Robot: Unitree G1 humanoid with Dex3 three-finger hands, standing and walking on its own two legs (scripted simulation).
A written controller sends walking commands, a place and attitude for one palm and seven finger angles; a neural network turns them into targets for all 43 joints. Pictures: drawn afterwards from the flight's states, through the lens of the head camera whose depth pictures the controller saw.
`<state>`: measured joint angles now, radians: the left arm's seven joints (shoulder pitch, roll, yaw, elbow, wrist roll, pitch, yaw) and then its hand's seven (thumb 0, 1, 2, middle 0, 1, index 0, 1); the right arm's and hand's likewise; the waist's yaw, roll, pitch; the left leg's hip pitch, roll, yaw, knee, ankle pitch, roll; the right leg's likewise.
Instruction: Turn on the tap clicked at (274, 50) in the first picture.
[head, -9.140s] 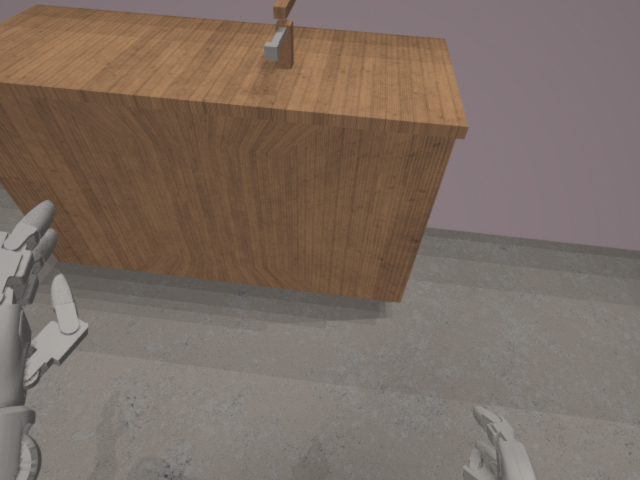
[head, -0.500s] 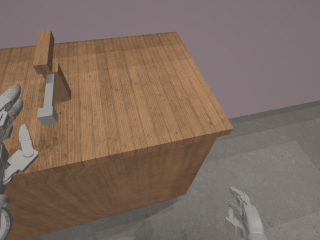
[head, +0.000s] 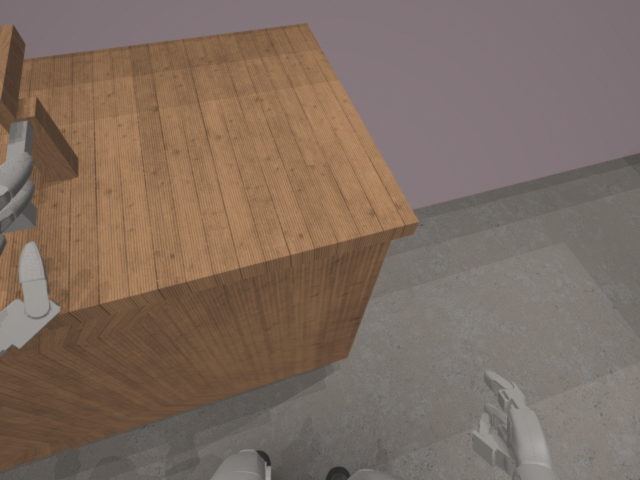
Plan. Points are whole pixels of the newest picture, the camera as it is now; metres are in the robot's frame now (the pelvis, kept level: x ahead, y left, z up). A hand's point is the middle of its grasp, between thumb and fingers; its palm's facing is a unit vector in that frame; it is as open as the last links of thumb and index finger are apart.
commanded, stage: shuffle to correct the standing spot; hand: left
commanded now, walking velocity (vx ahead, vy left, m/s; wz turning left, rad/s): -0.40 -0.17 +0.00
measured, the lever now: (12, 212) +0.33 +0.33 +0.14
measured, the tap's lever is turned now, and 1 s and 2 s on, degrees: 0 0 0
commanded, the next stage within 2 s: come to a stop and stand still in 0.72 s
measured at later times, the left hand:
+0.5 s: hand (2, 389) +0.17 +0.24 +0.17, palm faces +0.33 -0.84 -0.43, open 7.4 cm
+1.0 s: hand (64, 404) +0.16 +0.19 +0.18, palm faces +0.37 -0.80 -0.48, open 7.4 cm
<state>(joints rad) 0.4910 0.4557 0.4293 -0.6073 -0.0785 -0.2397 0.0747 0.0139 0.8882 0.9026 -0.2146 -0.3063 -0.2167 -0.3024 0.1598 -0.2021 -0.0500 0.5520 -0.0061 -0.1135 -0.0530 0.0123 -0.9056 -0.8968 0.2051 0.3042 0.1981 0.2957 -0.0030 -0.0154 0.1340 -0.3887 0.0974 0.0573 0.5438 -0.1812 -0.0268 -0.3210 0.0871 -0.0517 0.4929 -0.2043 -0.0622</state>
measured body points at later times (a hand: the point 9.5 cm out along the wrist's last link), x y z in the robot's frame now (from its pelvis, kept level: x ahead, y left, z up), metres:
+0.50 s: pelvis -0.05 +0.01 -0.01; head -0.01 +0.02 +0.44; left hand +0.15 +0.28 +0.20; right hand +0.12 -0.21 -0.09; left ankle +0.05 +0.13 -0.73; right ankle -0.06 -0.12 -0.73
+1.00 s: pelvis -0.05 -0.05 -0.01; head -0.03 -0.05 +0.44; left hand +0.14 +0.23 +0.20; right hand +0.09 -0.29 -0.11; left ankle -0.04 +0.06 -0.69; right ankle -0.04 -0.17 -0.73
